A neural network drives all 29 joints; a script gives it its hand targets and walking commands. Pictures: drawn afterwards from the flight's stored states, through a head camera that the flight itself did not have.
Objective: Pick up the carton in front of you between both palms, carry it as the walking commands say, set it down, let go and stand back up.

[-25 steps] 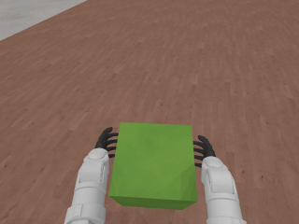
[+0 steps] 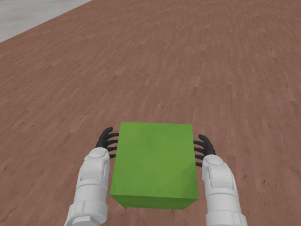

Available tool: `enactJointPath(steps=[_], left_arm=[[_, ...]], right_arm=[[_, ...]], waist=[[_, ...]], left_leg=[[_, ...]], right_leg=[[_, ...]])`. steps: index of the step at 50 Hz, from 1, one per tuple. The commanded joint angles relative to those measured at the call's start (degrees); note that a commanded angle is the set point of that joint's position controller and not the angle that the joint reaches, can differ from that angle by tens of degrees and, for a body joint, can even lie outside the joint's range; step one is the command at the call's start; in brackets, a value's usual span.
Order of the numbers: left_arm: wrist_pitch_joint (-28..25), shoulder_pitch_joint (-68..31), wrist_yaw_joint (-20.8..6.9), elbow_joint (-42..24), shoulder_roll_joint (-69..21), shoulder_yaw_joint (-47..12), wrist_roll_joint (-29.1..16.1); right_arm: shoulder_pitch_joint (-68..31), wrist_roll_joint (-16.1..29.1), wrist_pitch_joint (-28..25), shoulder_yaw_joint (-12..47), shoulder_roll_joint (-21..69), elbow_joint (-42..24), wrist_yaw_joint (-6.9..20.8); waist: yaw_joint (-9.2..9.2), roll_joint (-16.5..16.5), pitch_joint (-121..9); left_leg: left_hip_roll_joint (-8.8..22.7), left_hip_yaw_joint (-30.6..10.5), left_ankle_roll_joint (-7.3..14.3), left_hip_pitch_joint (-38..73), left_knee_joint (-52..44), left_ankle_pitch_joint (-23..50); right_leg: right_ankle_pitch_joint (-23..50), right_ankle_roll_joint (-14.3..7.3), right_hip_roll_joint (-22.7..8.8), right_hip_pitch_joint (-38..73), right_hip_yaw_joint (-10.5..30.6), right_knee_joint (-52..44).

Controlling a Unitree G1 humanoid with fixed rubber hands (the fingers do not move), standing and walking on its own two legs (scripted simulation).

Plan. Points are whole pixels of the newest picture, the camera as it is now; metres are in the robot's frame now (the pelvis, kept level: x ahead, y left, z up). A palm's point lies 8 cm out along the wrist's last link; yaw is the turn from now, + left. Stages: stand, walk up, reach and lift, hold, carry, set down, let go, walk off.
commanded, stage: set down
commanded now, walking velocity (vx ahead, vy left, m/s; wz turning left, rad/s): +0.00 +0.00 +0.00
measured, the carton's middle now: (154, 169) +0.31 +0.01 -0.06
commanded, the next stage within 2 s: none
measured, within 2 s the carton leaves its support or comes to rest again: neither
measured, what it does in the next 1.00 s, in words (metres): lowers itself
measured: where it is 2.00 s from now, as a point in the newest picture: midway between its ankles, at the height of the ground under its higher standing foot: outside the picture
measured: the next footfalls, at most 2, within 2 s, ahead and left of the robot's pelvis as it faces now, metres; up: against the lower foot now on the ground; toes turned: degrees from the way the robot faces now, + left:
none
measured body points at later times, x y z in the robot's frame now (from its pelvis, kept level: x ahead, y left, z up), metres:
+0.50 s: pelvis -0.03 +0.02 -0.07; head +0.17 -0.03 +0.33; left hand +0.36 +0.12 -0.14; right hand +0.34 -0.18 -0.17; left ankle -0.01 +0.14 -0.74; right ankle +0.07 -0.10 -0.74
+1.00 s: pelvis -0.07 +0.01 -0.21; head +0.17 -0.06 +0.16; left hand +0.40 +0.08 -0.28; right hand +0.38 -0.22 -0.31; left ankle -0.01 +0.14 -0.74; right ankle +0.06 -0.10 -0.74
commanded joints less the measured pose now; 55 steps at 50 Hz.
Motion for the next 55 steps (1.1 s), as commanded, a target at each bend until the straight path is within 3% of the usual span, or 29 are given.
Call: enactJointPath(steps=[1,6,10,13,18,24,27,33,39,45,51,55], left_arm=[[-2.1,-27.5,-13.0,4.71,-53.8,-23.56,-10.42],[-7.15,-33.1,-10.67,13.95,-52.74,-12.73,-3.8],[-12.44,-31.22,-7.82,17.18,-47.5,-5.68,0.25],[-17.21,-28.19,-6.19,17.48,-45.0,-4.17,1.32],[-26.83,-30.62,-4.55,16.16,-49.69,-12.3,-2.52],[-33.15,-36.86,-1.9,10.2,-50.74,-26.0,-9.31],[-32.7,-38.95,-1.08,8.4,-49.34,-28.28,-10.21],[-27.57,-46.25,-2.8,11.02,-49.37,-24.24,-7.76],[-23.73,-56.66,-4.85,13.5,-50.64,-21.45,-8.97],[-23.31,-60.73,-3.71,16.03,-50.08,-18.5,-9.35],[-23.8,-65.18,-2.96,17.28,-49.23,-18.27,-11.0],[-24.41,-66.78,-2.12,17.69,-48.13,-17.6,-11.24]], right_arm=[[-33.05,12.2,-5.68,23.7,48.59,0.6,14.35],[-39.9,4.72,-11.28,12.27,40.75,10.14,15.31],[-39.06,-0.47,-17.1,5.86,33.15,14.74,15.07],[-37.12,-1.69,-22.03,5.26,30.25,17.43,14.89],[-39.95,1.99,-31.16,12.4,33.02,17.89,15.52],[-45.7,7.13,-36.88,21.22,34.41,12.77,14.16],[-47.0,8.32,-36.35,22.56,33.08,12.27,13.72],[-51.7,7.02,-31.53,19.87,34.72,19.26,15.06],[-57.13,6.36,-27.03,16.0,38.08,24.79,15.75],[-64.59,8.21,-26.35,17.53,37.99,24.64,15.09],[-67.06,8.88,-26.62,17.41,35.39,25.75,13.75],[-69.1,10.21,-27.15,18.24,34.49,25.99,13.23]], waist=[[-0.58,-1.02,-9.94],[-2.09,0.56,-7.99],[-2.01,-1.34,-10.4],[-1.41,-2.04,-14.87],[-0.9,-2.82,-30.09],[-3.07,-5.92,-58.28],[-3.39,-5.48,-62.49],[-3.36,-3.99,-53.6],[-4.81,-4.78,-55.57],[-2.55,-7.48,-60.31],[-4.3,-8.29,-63.07],[-4.06,-9.07,-64.62]], left_leg=[[-4.28,-3.34,3.88,-23.65,-7.29,-5.02],[-4.95,-3.05,3.41,-29.77,-3.24,-6.75],[-6.51,-2.2,1.68,-32.44,2.26,-0.69],[-7.5,-1.62,0.49,-35.82,6.69,4.47],[-8.98,-0.72,-1.48,-43.89,14.93,12.13],[-10.32,-0.12,-2.73,-58.61,26.17,16.52],[-10.99,0.94,-2.85,-63.08,30.24,11.88],[-12.12,3.01,-2.43,-74.64,37.65,-7.33],[-12.77,4.69,-2.35,-87.78,45.98,-14.19],[-13.54,5.22,-1.7,-94.8,51.84,-13.94],[-14.06,5.89,-2.18,-102.75,58.31,-14.54],[-14.58,6.76,-2.22,-104.38,61.91,-13.73]], right_leg=[[-2.17,1.13,2.63,21.52,10.67,1.57],[-2.84,-0.16,3.88,14.45,9.23,7.42],[1.93,-0.59,4.43,4.28,8.64,11.46],[7.89,-0.4,4.7,-1.8,8.44,15.69],[19.12,-0.53,5.2,-5.07,9.5,24.34],[33.38,-0.22,4.39,-3.16,11.27,36.6],[26.94,0.21,4.83,-10.68,10.34,39.8],[-1.04,0.59,6.29,-31.45,8.81,43.8],[-12.21,0.86,6.4,-35.69,10.11,48.47],[-8.87,1.66,6.41,-39.67,9.57,55.15],[-8.29,2.11,5.86,-41.12,10.37,60.32],[-6.28,2.6,6.08,-44.71,9.42,63.94]])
